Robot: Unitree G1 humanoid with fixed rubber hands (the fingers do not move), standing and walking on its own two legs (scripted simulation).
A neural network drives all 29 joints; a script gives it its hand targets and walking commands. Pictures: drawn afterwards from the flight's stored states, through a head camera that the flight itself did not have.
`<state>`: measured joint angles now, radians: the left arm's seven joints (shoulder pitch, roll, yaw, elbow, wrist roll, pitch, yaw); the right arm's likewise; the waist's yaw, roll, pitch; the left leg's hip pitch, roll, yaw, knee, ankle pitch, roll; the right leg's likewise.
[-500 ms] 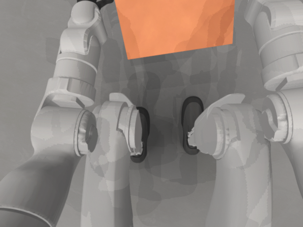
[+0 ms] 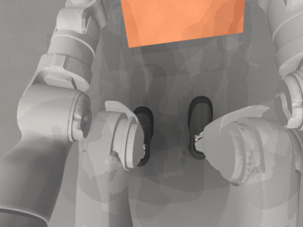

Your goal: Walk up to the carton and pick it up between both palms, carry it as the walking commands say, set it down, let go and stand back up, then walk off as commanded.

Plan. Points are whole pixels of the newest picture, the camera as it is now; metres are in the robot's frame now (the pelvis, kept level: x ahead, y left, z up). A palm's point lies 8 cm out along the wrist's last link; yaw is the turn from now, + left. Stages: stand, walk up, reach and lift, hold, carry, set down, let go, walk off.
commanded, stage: set down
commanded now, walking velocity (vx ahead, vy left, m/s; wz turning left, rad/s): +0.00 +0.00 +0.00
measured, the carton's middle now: out of the picture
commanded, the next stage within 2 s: none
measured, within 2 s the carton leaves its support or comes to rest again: neither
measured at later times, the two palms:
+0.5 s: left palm out of the picture +0.56 +0.14 -0.18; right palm out of the picture +0.57 -0.20 -0.18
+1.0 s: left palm out of the picture +0.57 +0.14 -0.19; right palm out of the picture +0.57 -0.20 -0.19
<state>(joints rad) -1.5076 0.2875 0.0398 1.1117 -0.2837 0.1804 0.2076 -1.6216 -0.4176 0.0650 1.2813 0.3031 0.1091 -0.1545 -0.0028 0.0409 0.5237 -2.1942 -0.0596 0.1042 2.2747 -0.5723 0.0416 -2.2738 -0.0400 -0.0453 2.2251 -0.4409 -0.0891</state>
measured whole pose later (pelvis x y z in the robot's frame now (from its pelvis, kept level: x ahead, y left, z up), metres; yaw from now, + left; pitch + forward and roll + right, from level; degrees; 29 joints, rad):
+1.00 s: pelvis +0.03 +0.00 -0.02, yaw +0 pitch +29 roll +2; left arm -1.47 0.29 0.13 1.14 -0.19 0.13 0.07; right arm -1.60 -0.43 0.02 1.32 0.26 0.09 -0.02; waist 0.00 0.04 0.50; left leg -2.21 -0.06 0.10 2.38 -0.68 0.04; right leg -2.29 -0.05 -0.07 2.33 -0.54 -0.10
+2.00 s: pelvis +0.03 +0.00 -0.01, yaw -1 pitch +29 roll +1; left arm -1.45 0.32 0.07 1.15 -0.23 0.06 0.12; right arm -1.54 -0.49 0.01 1.34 0.32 0.02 -0.04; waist 0.02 0.02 0.52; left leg -2.20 -0.05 0.08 2.37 -0.68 0.04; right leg -2.28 -0.03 -0.07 2.31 -0.53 -0.09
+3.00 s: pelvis +0.01 +0.00 +0.12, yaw -2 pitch +28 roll +3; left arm -1.32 0.36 0.20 0.61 -0.21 0.40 0.16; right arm -1.41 -0.53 -0.15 0.74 0.22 0.37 -0.03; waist 0.01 0.00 0.52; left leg -1.83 -0.05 0.08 1.93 -0.59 0.04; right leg -1.92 0.02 -0.01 1.89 -0.47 -0.06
